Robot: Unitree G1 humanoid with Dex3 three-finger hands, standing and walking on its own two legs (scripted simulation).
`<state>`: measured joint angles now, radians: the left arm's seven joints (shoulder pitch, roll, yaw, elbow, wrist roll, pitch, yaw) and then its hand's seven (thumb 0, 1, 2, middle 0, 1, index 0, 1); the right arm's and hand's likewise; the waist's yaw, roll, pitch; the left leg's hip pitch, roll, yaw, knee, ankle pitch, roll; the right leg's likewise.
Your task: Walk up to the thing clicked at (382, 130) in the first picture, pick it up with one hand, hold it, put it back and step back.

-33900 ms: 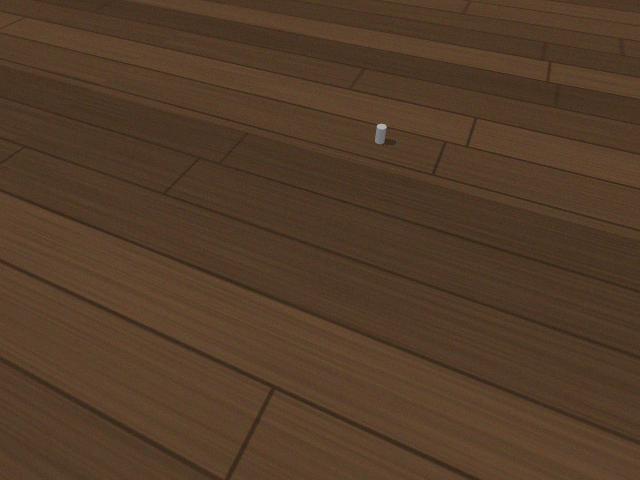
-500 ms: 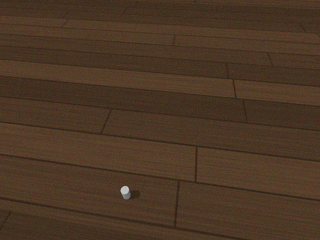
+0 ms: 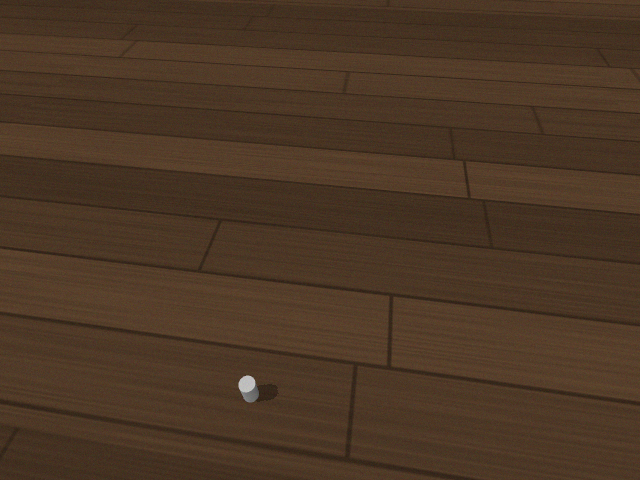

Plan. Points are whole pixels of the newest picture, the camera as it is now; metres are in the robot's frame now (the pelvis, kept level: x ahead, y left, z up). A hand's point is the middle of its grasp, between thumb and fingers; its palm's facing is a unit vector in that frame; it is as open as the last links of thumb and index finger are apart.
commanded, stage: stand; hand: left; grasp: from above
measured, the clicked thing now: (249, 389) +0.48 +0.24 -0.74
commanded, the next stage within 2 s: step back in 0.36 s
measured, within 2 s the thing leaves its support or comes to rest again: neither
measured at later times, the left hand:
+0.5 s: hand out of the picture +0.07 +0.26 -0.16, palm faces +0.03 -0.93 -0.36, open 7.4 cm
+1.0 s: hand out of the picture +0.02 +0.31 -0.18, palm faces -0.09 -0.92 -0.37, open 7.4 cm
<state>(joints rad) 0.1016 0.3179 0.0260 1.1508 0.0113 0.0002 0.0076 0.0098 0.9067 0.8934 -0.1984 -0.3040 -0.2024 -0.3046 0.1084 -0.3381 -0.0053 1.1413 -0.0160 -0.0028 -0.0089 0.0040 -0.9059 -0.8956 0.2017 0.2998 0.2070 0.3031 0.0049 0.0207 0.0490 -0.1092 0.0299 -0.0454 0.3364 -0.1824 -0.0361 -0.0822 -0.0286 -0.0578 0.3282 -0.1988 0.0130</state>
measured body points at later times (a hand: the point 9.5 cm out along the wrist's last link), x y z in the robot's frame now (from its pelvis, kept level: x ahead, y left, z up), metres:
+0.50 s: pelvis -0.02 +0.01 -0.01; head +0.03 +0.00 +0.44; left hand +0.07 +0.31 -0.14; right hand +0.07 -0.31 -0.14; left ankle +0.00 +0.14 -0.74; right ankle -0.01 -0.12 -0.75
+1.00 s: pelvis -0.09 +0.06 -0.02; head -0.01 +0.06 +0.42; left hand +0.03 +0.36 -0.16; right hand -0.01 -0.26 -0.14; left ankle -0.04 +0.14 -0.75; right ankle -0.13 -0.07 -0.71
